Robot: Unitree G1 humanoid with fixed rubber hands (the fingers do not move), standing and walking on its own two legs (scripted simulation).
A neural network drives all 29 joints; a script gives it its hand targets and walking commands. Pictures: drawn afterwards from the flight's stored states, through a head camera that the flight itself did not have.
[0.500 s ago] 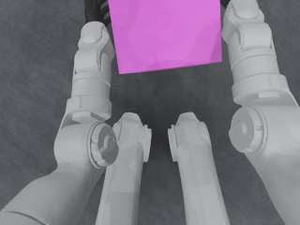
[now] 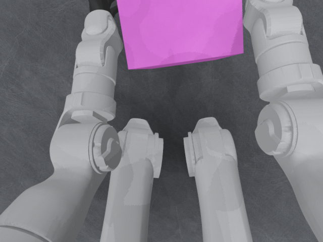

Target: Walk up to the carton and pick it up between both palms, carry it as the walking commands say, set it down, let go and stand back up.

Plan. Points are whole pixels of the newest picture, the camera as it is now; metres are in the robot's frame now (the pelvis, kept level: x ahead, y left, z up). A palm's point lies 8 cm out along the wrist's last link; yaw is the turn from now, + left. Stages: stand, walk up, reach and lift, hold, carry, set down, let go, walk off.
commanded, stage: set down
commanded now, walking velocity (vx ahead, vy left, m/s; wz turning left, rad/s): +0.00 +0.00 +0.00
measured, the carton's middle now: out of the picture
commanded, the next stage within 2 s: none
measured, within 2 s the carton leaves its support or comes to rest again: rests again in 0.64 s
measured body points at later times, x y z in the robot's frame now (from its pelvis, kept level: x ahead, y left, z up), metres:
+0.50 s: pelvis +0.00 +0.00 -0.01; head +0.37 -0.03 +0.25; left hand +0.54 +0.12 -0.19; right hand +0.56 -0.16 -0.18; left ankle +0.11 +0.12 -0.36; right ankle +0.09 -0.11 -0.36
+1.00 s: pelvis +0.00 +0.00 -0.02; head +0.36 -0.03 +0.24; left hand +0.54 +0.13 -0.20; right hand +0.56 -0.16 -0.19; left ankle +0.11 +0.12 -0.36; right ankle +0.09 -0.11 -0.36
